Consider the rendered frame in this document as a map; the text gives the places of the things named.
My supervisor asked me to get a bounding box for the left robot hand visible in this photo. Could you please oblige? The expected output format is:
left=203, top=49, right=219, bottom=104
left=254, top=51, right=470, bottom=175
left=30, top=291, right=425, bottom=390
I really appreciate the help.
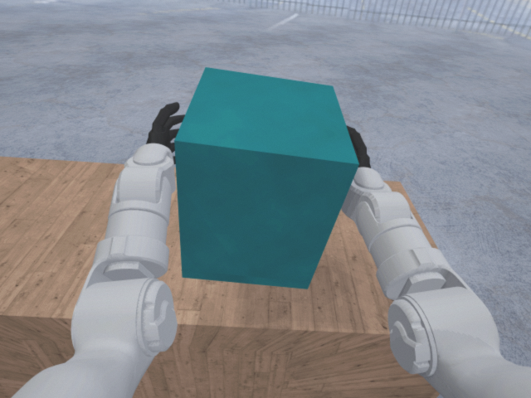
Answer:
left=146, top=102, right=185, bottom=164

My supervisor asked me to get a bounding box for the carton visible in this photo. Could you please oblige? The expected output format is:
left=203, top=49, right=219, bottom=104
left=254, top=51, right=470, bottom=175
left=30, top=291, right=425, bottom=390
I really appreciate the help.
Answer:
left=174, top=67, right=359, bottom=289

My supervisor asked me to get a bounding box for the robot left upper arm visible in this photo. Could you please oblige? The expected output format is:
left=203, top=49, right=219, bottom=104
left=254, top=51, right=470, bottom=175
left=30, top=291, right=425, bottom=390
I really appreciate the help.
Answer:
left=11, top=278, right=178, bottom=398

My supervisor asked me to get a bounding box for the right robot hand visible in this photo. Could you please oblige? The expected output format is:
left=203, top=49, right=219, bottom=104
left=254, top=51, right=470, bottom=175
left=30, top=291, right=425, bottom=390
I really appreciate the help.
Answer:
left=346, top=125, right=371, bottom=168

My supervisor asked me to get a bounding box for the robot right upper arm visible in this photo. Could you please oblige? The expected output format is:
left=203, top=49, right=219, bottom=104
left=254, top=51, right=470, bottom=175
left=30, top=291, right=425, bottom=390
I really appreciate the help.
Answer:
left=387, top=287, right=531, bottom=398

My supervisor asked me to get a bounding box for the right robot forearm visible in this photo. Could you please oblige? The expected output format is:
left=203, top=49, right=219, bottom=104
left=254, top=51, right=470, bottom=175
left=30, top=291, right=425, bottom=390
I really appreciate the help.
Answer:
left=341, top=167, right=500, bottom=345

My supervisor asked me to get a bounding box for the pedestal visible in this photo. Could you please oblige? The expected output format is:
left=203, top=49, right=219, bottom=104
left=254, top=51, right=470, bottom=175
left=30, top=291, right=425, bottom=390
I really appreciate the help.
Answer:
left=0, top=157, right=440, bottom=398

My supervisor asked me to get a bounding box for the left robot forearm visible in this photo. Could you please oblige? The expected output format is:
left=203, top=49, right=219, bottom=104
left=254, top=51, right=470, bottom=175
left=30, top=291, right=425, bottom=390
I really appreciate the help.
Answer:
left=71, top=143, right=176, bottom=349

